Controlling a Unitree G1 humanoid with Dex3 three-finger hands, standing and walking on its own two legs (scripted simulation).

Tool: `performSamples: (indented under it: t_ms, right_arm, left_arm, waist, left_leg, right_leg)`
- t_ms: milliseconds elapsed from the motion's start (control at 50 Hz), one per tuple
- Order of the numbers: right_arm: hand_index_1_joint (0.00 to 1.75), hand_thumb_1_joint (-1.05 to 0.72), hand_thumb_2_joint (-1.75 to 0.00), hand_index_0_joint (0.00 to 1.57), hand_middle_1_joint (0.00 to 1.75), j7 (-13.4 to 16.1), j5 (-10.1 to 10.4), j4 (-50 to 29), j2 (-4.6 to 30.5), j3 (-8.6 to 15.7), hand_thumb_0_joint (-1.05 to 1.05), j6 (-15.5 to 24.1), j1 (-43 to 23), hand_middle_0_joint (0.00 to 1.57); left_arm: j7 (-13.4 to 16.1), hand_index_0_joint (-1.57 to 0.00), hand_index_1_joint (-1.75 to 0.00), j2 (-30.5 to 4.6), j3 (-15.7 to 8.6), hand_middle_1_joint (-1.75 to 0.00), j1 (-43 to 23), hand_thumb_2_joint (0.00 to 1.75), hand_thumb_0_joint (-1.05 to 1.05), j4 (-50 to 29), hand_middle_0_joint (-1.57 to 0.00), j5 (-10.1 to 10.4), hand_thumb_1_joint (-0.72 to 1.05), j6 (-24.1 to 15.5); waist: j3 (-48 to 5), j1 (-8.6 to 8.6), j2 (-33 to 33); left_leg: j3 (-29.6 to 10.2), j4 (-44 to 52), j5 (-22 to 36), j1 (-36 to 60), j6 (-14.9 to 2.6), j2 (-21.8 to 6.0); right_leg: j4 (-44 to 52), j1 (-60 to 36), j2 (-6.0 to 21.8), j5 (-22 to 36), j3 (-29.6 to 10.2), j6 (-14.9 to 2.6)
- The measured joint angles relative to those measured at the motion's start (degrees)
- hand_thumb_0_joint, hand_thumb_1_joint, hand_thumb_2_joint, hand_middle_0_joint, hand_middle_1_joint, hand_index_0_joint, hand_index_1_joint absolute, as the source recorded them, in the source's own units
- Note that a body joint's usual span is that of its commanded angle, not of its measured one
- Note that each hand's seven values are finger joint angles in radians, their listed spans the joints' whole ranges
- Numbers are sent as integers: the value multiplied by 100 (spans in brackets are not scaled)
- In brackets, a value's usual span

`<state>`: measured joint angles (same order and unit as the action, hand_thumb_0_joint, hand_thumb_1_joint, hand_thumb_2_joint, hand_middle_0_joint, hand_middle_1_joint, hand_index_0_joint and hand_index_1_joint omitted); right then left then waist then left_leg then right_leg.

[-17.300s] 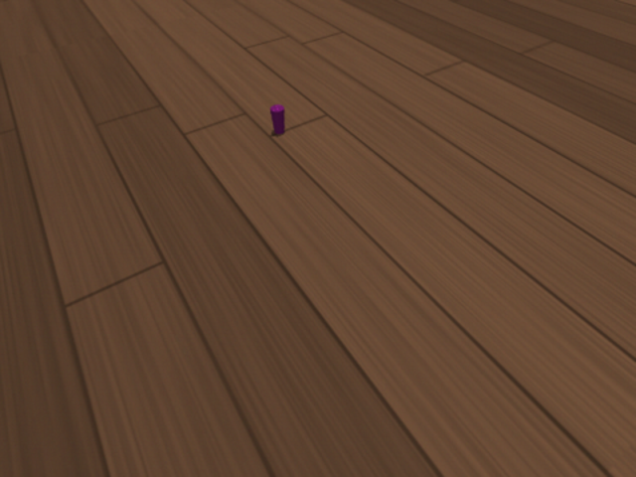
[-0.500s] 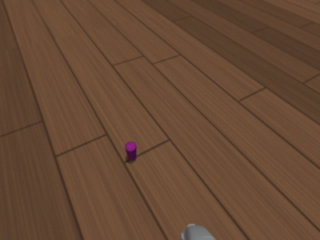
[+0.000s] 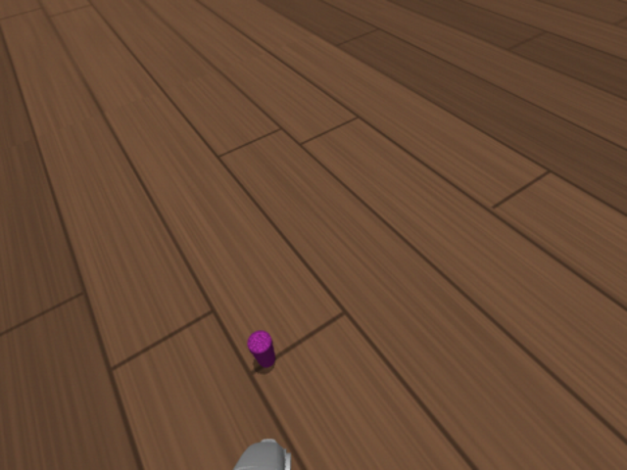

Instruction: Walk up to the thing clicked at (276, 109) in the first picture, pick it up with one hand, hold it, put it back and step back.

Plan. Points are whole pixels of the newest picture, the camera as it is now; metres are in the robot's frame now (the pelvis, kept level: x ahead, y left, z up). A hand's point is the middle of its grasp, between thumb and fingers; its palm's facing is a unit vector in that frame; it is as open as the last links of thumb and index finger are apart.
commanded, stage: walk up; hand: left
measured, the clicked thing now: (263, 351) +0.57 +0.23 -0.70
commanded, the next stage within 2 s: none
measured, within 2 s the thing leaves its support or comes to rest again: neither
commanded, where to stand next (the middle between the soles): +0.22 +0.02 m, yaw +1 degrees
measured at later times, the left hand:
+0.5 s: hand (137, 454) +0.18 +0.30 -0.16, palm faces -0.03 -0.93 -0.36, open 7.4 cm
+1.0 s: hand (167, 407) +0.25 +0.26 -0.15, palm faces -0.02 -0.94 -0.34, open 7.4 cm
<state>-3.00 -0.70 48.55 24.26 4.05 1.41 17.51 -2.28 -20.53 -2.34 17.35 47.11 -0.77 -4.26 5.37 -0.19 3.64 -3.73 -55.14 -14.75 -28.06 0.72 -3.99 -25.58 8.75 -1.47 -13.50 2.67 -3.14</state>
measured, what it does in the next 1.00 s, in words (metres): walks ahead: left foot, then right foot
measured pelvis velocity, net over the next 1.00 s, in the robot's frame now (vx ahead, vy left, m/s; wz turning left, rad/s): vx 0.12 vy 0.02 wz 0.01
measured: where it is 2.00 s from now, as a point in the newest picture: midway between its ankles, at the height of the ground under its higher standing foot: outside the picture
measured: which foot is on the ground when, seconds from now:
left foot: up 0.00-0.14, down 0.16-1.00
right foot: down 0.00-0.20, up 0.22-0.54, down 0.56-1.00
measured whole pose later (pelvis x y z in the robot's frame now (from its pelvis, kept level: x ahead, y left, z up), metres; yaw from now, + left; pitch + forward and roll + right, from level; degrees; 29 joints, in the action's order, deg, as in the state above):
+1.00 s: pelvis +0.12 +0.02 -0.01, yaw +1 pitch -3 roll +1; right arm -1.2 -0.6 60.8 20.9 -0.2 0.2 10.2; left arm -0.6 -20.3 -0.2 4.6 57.8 -0.6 -0.8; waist 3.6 -0.7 -0.9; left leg -0.4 -30.4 -16.4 -11.0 1.6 -1.3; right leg -30.7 16.8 2.4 -11.0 1.1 0.5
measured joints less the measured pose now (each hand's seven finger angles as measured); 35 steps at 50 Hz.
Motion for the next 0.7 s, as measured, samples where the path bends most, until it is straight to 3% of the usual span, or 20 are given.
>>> performSamples:
  t_ms: [80,160,200,260,320,440,500,560,620,700]
  right_arm:
    - [30,-91,-90,20,30,-51,-76,131,2,20,0,-5,89,20]
    - [30,-91,-90,20,30,-30,-107,180,-72,-20,0,94,92,20]
    - [30,-91,-90,20,30,24,-137,151,-202,-41,1,189,-15,20]
    - [30,-91,-90,21,30,65,-82,-74,-245,-104,0,303,-106,20]
    - [30,-91,-90,21,30,124,-8,-196,-344,-180,0,314,-121,20]
    - [30,-90,-90,21,30,207,0,-240,-388,-293,0,218,-197,20]
    - [30,-90,-90,21,30,225,-8,-244,-348,-309,0,139,-328,20]
    - [30,-90,-90,21,30,224,47,-238,-272,-299,0,23,-467,20]
    - [30,-90,-90,21,30,257,144,-84,-174,-258,0,-156,-683,20]
    - [30,-91,-90,21,30,274,184,153,-199,-297,0,-274,-852,20]
  left_arm:
    - [-31,-20,-30,-151,-72,-30,126,90,0,-90,-20,-47,90,16]
    - [-19,-20,-30,-350,-91,-30,254,90,1,-115,-20,-26,90,64]
    - [36,-20,-30,-453,-104,-30,249,90,1,-30,-20,2,90,152]
    - [114,-20,-30,-360,-37,-30,186,90,1,109,-20,31,90,288]
    - [110,-20,-30,-367,28,-30,113,90,1,144,-20,51,90,322]
    - [141,-20,-30,-382,28,-30,-9,90,1,190,-20,92,90,314]
    - [188,-20,-30,-340,37,-30,-102,90,0,307,-20,101,90,313]
    - [238,-20,-30,-278,55,-30,-177,90,0,410,-20,91,90,262]
    - [272,-20,-30,-94,76,-30,-294,90,0,553,-20,20,90,209]
    - [256,-20,-30,22,204,-30,-501,90,0,572,-20,-18,90,209]
  waist:
    - [-30,70,-70]
    - [-38,156,-279]
    - [41,165,-639]
    - [111,47,-613]
    - [145,0,-657]
    - [172,42,-685]
    - [208,49,-614]
    - [239,38,-457]
    - [260,38,-49]
    - [213,96,-19]
  left_leg:
    - [283,1264,159,124,37,-121]
    - [488,2159,457,581,-109,-9]
    - [675,2080,462,705,-150,212]
    - [677,1922,169,813,-213,168]
    - [686,2232,188,1127,-217,158]
    - [768,2470,110,1445,-205,177]
    - [819,2269,-56,1404,-165,176]
    - [822,1800,-347,1243,-96,138]
    - [629,1267,-726,1044,-90,-30]
    - [424,847,-1593,949,-172,274]
  right_leg:
    - [-57,-176,-45,-300,129,39]
    - [-560,-203,14,-850,166,180]
    - [-1258,-24,286,-1158,35,138]
    - [-2850,643,43,-1552,-282,55]
    - [-3517,1169,-8,-1402,-510,33]
    - [-2912,1607,285,-805,-645,220]
    - [-2184,1509,414,-485,-475,288]
    - [-1390,1159,372,-20,-278,256]
    - [-1261,1016,174,-288,-151,330]
    - [-1326,1134,298,-252,-237,269]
